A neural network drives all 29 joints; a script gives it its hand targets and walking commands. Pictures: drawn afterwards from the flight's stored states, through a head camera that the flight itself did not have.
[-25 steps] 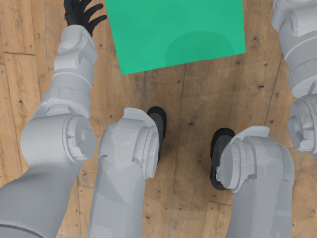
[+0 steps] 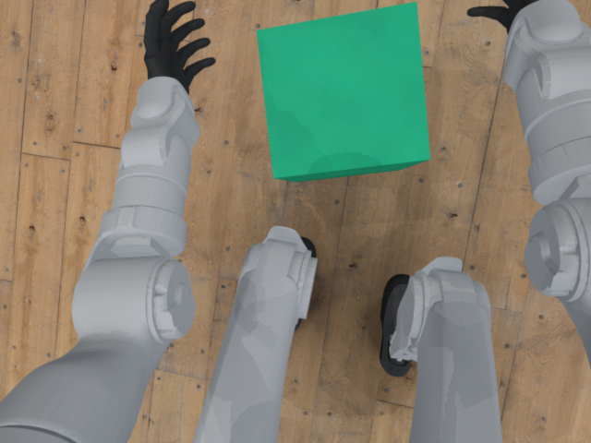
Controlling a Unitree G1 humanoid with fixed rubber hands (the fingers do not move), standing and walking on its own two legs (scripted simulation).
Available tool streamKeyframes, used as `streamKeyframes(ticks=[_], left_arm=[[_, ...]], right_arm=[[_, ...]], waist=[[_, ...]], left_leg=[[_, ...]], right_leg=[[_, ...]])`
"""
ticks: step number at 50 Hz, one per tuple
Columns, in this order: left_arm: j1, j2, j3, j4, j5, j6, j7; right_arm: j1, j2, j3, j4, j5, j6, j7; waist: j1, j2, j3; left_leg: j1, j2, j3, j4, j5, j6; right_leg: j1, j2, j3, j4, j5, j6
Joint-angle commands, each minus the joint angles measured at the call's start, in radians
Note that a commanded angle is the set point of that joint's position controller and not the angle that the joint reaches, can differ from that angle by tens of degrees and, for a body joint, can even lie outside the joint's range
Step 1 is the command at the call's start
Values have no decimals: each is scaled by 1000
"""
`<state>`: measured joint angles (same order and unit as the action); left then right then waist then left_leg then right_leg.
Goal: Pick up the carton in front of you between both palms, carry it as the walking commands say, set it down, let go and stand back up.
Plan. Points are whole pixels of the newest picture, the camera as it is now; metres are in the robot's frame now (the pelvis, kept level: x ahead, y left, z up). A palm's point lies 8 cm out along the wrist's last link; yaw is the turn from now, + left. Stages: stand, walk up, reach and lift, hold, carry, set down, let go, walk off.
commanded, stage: set down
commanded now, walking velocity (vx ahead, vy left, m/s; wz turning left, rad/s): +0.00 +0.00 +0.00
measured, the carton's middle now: (342, 113) +0.51 +0.06 -0.33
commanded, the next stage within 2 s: let go in 0.58 s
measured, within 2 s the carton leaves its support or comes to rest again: neither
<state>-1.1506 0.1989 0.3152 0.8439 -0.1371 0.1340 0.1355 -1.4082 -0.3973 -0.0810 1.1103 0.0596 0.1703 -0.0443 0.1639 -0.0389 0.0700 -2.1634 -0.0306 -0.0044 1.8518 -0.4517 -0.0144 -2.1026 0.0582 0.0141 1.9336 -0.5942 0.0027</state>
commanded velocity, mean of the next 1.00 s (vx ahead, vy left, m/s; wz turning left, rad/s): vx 0.00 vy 0.00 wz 0.00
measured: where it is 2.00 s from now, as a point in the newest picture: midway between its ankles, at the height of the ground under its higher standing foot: (342, 321)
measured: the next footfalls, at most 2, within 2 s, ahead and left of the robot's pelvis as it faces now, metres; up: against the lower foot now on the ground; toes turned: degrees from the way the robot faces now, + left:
none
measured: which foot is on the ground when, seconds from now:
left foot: down 0.00-1.00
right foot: down 0.00-1.00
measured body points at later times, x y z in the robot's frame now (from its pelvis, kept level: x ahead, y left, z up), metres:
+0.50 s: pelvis +0.03 +0.00 +0.13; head +0.33 +0.01 +0.46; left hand +0.49 +0.27 +0.03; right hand +0.60 -0.12 +0.03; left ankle +0.13 +0.12 -0.42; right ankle +0.09 -0.11 -0.42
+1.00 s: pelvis +0.08 +0.02 +0.26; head +0.30 +0.01 +0.65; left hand +0.41 +0.26 +0.15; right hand +0.47 -0.16 +0.14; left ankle +0.13 +0.12 -0.42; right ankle +0.09 -0.11 -0.42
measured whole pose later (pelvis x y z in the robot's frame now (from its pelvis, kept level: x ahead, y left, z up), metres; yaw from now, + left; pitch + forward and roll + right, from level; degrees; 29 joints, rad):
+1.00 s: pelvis +0.08 +0.02 +0.26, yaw -2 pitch +33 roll -1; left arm -0.39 0.20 0.20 0.57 0.03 0.08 -0.12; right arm -0.51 -0.13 -0.20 0.61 -0.11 0.12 -0.10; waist 0.11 0.00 -0.06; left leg -1.15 -0.02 -0.01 0.84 -0.26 0.02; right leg -1.09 0.06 0.08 0.86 -0.34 0.02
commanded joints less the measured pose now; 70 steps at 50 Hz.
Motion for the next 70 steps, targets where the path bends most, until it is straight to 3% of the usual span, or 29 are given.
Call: streamKeyframes(ticks=[1, 7, 11, 22, 31, 35, 39, 45, 51, 61, 64, 70], left_arm=[[-174, 118, 27, -129, 12, -12, -7], [-113, 146, 42, -208, -2, 16, -22], [-75, 146, 44, -241, -6, 35, -39], [4, 106, 62, -236, 41, 28, -72], [66, 69, 83, -213, 99, -1, -96], [190, 69, 73, -240, 140, -18, -133], [365, 84, 36, -295, 184, -29, -188], [578, 118, -53, -374, 191, -52, -244], [814, 92, -135, -376, 144, -93, -257], [1193, 71, -240, -481, 107, -141, -213], [1266, 74, -257, -514, 101, -150, -203], [1334, 93, -263, -521, 99, -139, -208]], right_arm=[[-243, -93, -15, -120, -13, -14, 3], [-236, -79, 1, -245, -19, 21, 5], [-207, -66, -5, -291, -30, 44, 10], [-86, -39, -64, -252, -75, 34, 37], [-5, -4, -105, -232, -116, 6, 56], [139, 54, -140, -278, -156, -5, 27], [358, 142, -163, -402, -197, -12, -27], [607, 198, -134, -609, -182, -47, -70], [855, 201, -99, -630, -153, -100, -41], [1259, 155, -65, -617, -128, -177, 6], [1343, 143, -53, -637, -120, -193, 16], [1478, 141, -22, -679, -102, -186, 42]], waist=[[52, -65, -1068], [66, -142, -1221], [62, -163, -1246], [43, -104, -1158], [32, -91, -1093], [12, -84, -1159], [-1, -63, -1171], [-20, -11, -947], [-44, 28, -746], [-79, 94, -554], [-95, 73, -472], [-133, -12, -289]], left_leg=[[716, -17, 81, -178, 300, -47], [768, -28, 99, -271, 369, -38], [796, -33, 103, -341, 396, -36], [947, -32, 89, -548, 460, -49], [1072, -22, 75, -724, 482, -47], [1179, -25, 75, -784, 545, -36], [1321, -28, 69, -858, 599, -15], [1549, -12, 30, -983, 555, 5], [1741, 14, -20, -1084, 546, 1], [2079, 26, -75, -1210, 788, -17], [2101, 18, -64, -1263, 777, -17], [2047, -9, -18, -1378, 573, -8]], right_leg=[[410, 34, -37, -243, 142, -12], [618, 43, -40, -335, 237, 3], [713, 45, -38, -405, 285, 8], [800, 42, -21, -620, 357, 9], [924, 30, -2, -807, 401, 14], [1050, 34, 5, -877, 502, 26], [1172, 35, 10, -956, 585, 39], [1208, 31, 6, -1115, 466, 39], [1232, 17, -6, -1211, 374, 22], [1397, 16, 2, -1357, 431, 0], [1515, 10, 10, -1415, 473, -1], [1770, -21, 21, -1501, 549, 14]])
